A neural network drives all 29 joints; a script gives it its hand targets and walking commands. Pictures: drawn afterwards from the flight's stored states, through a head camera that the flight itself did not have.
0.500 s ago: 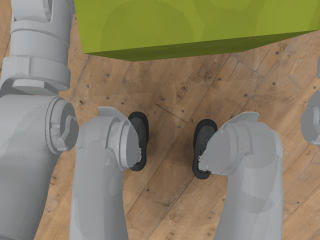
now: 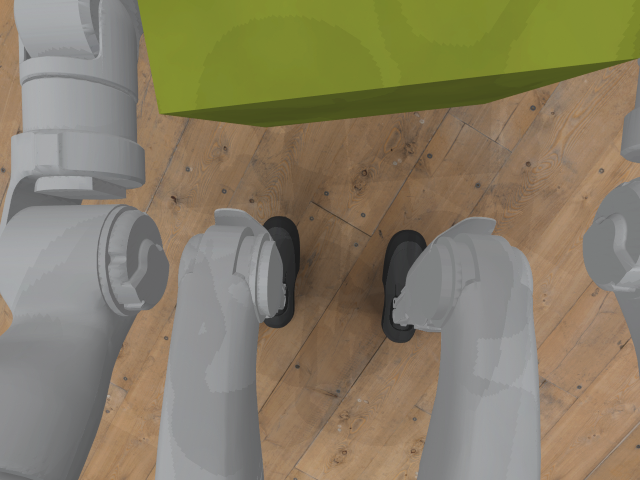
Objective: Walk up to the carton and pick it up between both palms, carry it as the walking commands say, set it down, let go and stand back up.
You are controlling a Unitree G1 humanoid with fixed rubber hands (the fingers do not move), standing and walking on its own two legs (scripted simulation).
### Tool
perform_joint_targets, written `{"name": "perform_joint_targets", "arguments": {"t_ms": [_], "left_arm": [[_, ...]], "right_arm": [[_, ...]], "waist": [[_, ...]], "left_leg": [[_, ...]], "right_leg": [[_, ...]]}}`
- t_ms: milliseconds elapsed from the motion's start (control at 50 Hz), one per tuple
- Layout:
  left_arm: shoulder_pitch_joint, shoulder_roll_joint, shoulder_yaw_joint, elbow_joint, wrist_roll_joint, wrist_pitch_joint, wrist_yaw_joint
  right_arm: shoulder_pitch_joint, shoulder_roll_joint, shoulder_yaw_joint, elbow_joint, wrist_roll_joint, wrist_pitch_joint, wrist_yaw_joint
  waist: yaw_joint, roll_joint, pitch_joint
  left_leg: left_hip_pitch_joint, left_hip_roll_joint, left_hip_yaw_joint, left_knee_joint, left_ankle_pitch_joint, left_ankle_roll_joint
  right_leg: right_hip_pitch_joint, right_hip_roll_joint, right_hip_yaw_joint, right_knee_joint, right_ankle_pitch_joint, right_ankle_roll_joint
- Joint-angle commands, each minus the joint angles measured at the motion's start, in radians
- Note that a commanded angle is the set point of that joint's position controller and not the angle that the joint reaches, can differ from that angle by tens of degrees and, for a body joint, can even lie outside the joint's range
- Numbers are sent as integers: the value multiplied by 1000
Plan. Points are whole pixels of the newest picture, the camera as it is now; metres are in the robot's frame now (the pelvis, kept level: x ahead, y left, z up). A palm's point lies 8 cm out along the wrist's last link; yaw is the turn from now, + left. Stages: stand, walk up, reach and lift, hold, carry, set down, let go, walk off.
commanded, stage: reach and lift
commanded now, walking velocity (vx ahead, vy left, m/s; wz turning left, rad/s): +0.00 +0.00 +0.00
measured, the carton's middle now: out of the picture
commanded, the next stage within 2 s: none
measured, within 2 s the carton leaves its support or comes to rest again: neither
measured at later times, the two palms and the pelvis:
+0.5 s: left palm out of the picture +0.55 +0.18 -0.02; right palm out of the picture +0.58 -0.19 -0.02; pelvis -0.01 +0.00 +0.05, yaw +0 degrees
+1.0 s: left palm out of the picture +0.52 +0.19 +0.05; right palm out of the picture +0.55 -0.19 +0.06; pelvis -0.02 +0.00 +0.10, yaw +0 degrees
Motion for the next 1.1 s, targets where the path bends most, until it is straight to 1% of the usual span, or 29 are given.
{"name": "perform_joint_targets", "arguments": {"t_ms": [0, 20, 40, 80, 100, 120, 160, 200, 220, 240, 280, 300, 320, 380, 440, 520, 600, 640, 700, 720, 760, 780, 860, 920, 940, 960, 980, 1060, 1080], "left_arm": [[-834, -1088, -382, -385, -168, -4, -280], [-835, -1092, -397, -427, -183, 2, -278], [-809, -1097, -376, -368, -165, 10, -282], [-818, -1087, -374, -371, -155, 19, -292], [-831, -1104, -372, -372, -161, 23, -295], [-801, -1109, -356, -361, -146, 28, -302], [-790, -1113, -360, -362, -139, 25, -311], [-798, -1121, -375, -382, -147, 28, -321], [-799, -1113, -378, -392, -144, 35, -321], [-761, -1119, -355, -340, -128, 34, -324], [-753, -1141, -371, -344, -128, 38, -334], [-734, -1134, -361, -330, -117, 35, -338], [-749, -1145, -382, -385, -126, 33, -342], [-704, -1150, -364, -348, -115, 32, -349], [-716, -1172, -400, -402, -136, 31, -352], [-719, -1154, -383, -399, -113, 25, -352], [-728, -1157, -417, -438, -126, 19, -360], [-711, -1187, -425, -407, -131, 26, -362], [-714, -1176, -418, -412, -127, 21, -364], [-708, -1171, -397, -386, -111, 21, -366], [-690, -1195, -390, -353, -107, 26, -372], [-695, -1190, -397, -392, -109, 23, -374], [-682, -1202, -401, -388, -109, 27, -374], [-637, -1203, -372, -313, -84, 29, -382], [-655, -1217, -403, -400, -106, 21, -386], [-619, -1215, -383, -345, -89, 27, -389], [-613, -1234, -406, -354, -91, 23, -394], [-587, -1221, -406, -372, -90, 8, -395], [-596, -1241, -434, -425, -101, 5, -397]], "right_arm": [[-703, 1035, 332, -431, 123, -21, 278], [-695, 1058, 354, -458, 136, -13, 280], [-690, 1031, 334, -431, 123, -12, 277], [-699, 1046, 332, -417, 127, -1, 280], [-703, 1047, 324, -420, 121, 2, 284], [-715, 1075, 340, -432, 124, 8, 284], [-661, 1103, 329, -379, 119, 14, 291], [-680, 1099, 349, -433, 118, 14, 292], [-717, 1087, 357, -476, 127, 16, 288], [-690, 1094, 347, -432, 120, 17, 290], [-652, 1118, 333, -410, 108, 20, 295], [-619, 1129, 328, -363, 100, 25, 301], [-598, 1146, 336, -392, 106, 25, 302], [-629, 1153, 354, -426, 109, 19, 308], [-658, 1148, 385, -506, 122, 13, 302], [-584, 1180, 358, -415, 104, 24, 309], [-568, 1201, 376, -449, 123, 20, 313], [-588, 1180, 373, -467, 110, 15, 310], [-569, 1182, 362, -443, 106, 14, 318], [-566, 1195, 351, -415, 99, 17, 317], [-568, 1197, 345, -408, 96, 17, 324], [-558, 1214, 355, -432, 105, 18, 326], [-585, 1198, 370, -468, 114, 13, 331], [-556, 1208, 342, -396, 94, 16, 335], [-530, 1238, 368, -452, 103, 15, 339], [-542, 1222, 354, -439, 99, 12, 339], [-492, 1241, 346, -405, 91, 14, 341], [-467, 1247, 360, -417, 96, 0, 344], [-464, 1261, 378, -465, 104, -2, 344]], "waist": [[-25, -129, -2544], [-34, -152, -2618], [-39, -135, -2558], [-10, -131, -2541], [-30, -133, -2548], [-3, -159, -2562], [-1, -162, -2537], [-18, -176, -2589], [-4, -159, -2630], [16, -173, -2579], [-9, -157, -2565], [5, -165, -2534], [5, -150, -2595], [16, -188, -2584], [3, -181, -2679], [19, -181, -2580], [32, -147, -2639], [3, -159, -2624], [7, -160, -2576], [25, -161, -2543], [14, -165, -2522], [33, -170, -2575], [29, -171, -2593], [28, -184, -2470], [32, -174, -2575], [36, -171, -2531], [21, -153, -2521], [26, -160, -2489], [21, -150, -2575]], "left_leg": [[894, -135, 61, -192, 340, -25], [959, -135, 50, -206, 382, -23], [915, -133, 58, -210, 334, -24], [883, -136, 69, -230, 296, -22], [900, -133, 58, -250, 271, -20], [890, -138, 65, -254, 291, -17], [864, -136, 76, -265, 288, -16], [891, -137, 70, -274, 323, -19], [903, -138, 74, -282, 313, -21], [880, -140, 70, -288, 313, -18], [888, -138, 70, -309, 309, -24], [866, -136, 75, -312, 287, -23], [914, -139, 71, -324, 324, -26], [907, -141, 72, -334, 333, -21], [961, -143, 61, -348, 363, -25], [945, -142, 61, -388, 319, -23], [1018, -141, 69, -419, 332, -26], [1026, -143, 63, -425, 321, -29], [1044, -138, 54, -456, 300, -28], [1018, -138, 62, -468, 267, -27], [1043, -133, 54, -495, 236, -25], [1069, -139, 55, -501, 261, -22], [1099, -133, 49, -528, 251, -24], [1054, -127, 40, -565, 181, -18], [1135, -132, 46, -571, 232, -18], [1106, -129, 47, -578, 217, -19], [1115, -129, 43, -583, 233, -23], [1142, -126, 30, -610, 270, -17], [1189, -128, 34, -616, 298, -20]], "right_leg": [[830, 183, 22, -265, 375, 34], [867, 189, 9, -263, 411, 40], [845, 184, 12, -272, 369, 41], [871, 182, 25, -293, 344, 41], [870, 182, 20, -304, 320, 39], [903, 184, 24, -307, 345, 45], [923, 186, 29, -321, 353, 44], [967, 190, 25, -320, 399, 47], [1007, 190, 31, -332, 394, 47], [983, 191, 33, -334, 388, 49], [977, 194, 26, -354, 387, 48], [979, 191, 35, -364, 369, 50], [1027, 196, 38, -370, 406, 46], [1039, 198, 41, -385, 411, 53], [1101, 201, 44, -393, 447, 52], [1086, 198, 55, -427, 397, 57], [1150, 201, 68, -463, 407, 59], [1145, 202, 57, -475, 393, 57], [1112, 200, 53, -502, 361, 59], [1119, 199, 55, -513, 329, 60], [1118, 195, 54, -537, 295, 61], [1179, 197, 66, -551, 321, 60], [1190, 198, 60, -571, 303, 62], [1142, 191, 56, -599, 239, 64], [1227, 195, 71, -621, 284, 61], [1210, 191, 70, -629, 267, 61], [1202, 195, 69, -630, 289, 57], [1204, 195, 76, -651, 314, 59], [1284, 195, 81, -667, 350, 57]]}}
